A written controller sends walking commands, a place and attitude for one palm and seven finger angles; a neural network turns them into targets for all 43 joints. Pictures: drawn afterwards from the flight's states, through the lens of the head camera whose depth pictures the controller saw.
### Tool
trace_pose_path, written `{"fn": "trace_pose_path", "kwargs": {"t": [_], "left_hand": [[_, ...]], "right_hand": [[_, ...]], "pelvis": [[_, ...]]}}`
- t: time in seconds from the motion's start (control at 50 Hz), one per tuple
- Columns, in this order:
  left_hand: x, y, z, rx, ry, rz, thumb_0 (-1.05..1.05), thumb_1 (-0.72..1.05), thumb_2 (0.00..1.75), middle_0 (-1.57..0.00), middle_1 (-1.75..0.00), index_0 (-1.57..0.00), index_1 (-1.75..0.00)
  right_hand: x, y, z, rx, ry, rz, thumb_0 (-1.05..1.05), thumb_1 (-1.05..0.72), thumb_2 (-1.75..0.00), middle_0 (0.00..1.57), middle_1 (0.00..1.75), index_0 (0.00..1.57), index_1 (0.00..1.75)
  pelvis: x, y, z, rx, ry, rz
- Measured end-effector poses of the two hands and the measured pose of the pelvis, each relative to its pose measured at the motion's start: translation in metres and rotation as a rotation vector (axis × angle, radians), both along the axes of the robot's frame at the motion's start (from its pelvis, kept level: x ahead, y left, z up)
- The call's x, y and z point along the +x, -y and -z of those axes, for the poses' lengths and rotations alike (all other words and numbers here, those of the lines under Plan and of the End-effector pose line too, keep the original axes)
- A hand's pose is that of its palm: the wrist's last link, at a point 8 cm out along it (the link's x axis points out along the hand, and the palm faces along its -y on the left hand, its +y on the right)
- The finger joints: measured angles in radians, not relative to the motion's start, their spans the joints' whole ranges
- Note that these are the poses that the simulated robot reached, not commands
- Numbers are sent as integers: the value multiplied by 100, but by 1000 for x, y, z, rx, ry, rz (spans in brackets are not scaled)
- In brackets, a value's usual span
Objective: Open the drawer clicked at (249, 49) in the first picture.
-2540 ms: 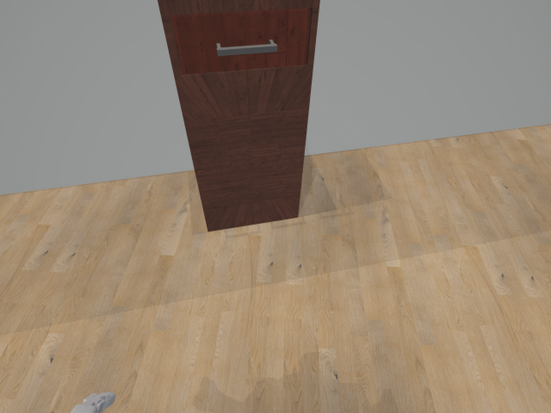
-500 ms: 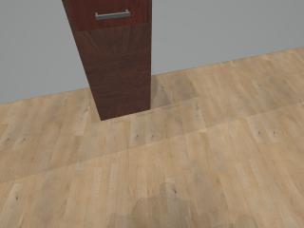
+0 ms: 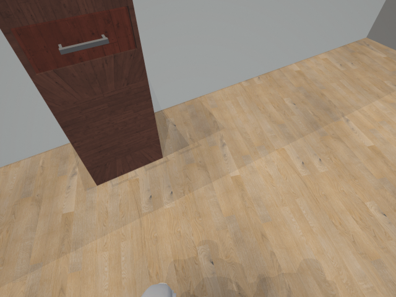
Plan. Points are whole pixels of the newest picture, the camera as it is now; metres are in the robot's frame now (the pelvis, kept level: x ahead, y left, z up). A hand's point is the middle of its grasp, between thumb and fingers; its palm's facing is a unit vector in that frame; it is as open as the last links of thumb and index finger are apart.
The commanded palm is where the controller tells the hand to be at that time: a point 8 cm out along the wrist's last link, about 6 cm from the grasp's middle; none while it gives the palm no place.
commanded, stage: walk to a spot facing it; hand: left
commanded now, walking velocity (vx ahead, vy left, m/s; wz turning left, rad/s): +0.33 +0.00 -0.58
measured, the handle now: (83, 43) +0.88 +0.52 +0.06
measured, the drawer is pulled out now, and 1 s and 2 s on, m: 0.00 0.00 0.00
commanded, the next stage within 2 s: none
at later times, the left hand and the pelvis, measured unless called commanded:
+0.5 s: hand (128, 221) +0.33 +0.24 -0.17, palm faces -0.29 -0.94 -0.19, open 7.4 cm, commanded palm none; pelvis +0.17 +0.07 -0.01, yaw -20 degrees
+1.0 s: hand (173, 174) +0.50 +0.14 -0.18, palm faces -0.55 -0.80 -0.23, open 7.4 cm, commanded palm none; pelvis +0.31 +0.04 -0.02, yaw -36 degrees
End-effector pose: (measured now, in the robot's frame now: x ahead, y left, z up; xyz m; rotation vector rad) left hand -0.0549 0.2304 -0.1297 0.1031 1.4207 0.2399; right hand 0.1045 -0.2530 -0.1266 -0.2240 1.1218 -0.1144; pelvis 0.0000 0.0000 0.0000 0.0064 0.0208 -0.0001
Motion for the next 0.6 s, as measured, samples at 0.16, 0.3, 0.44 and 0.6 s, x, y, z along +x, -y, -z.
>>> {"fn": "trace_pose_path", "kwargs": {"t": [0.16, 0.3, 0.44, 0.6], "left_hand": [[64, -53, 30, -32, -23, 53, 1, 90, 90, -21, -30, -20, -30], [197, -92, 28, -35, 67, 228, 1, 91, 90, -20, -30, -20, -30], [339, -82, 14, -32, 208, 381, 1, 91, 90, -20, -30, -19, -30], [461, -5, 23, -90, 235, 579, 1, 91, 90, -20, -30, -19, -30]], "right_hand": [[70, -53, -7, -21, 131, 31, 1, -91, -90, 20, 30, 20, 30], [39, -82, -14, -28, 74, 207, 0, -90, -90, 20, 30, 20, 30], [-32, -101, -4, -31, -178, 422, 0, -92, -90, 20, 30, 20, 30], [-74, -140, 6, 64, -443, 601, 0, -91, -90, 20, 30, 20, 30]], "pelvis": [[56, -47, 17, -25, 0, 94], [104, -69, 6, -38, 31, 213], [154, -77, 3, -37, 23, 307], [209, -60, 15, -36, 9, 401]]}}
